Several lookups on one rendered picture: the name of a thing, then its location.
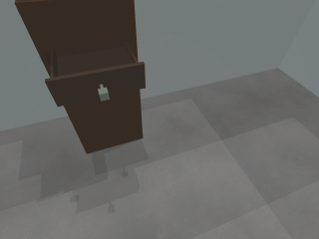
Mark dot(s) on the cabinet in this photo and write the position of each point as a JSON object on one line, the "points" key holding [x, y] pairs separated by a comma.
{"points": [[63, 25]]}

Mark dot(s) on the handle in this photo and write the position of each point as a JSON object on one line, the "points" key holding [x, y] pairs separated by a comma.
{"points": [[103, 93]]}

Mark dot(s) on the drawer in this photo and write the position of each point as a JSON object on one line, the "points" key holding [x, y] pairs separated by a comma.
{"points": [[76, 75]]}

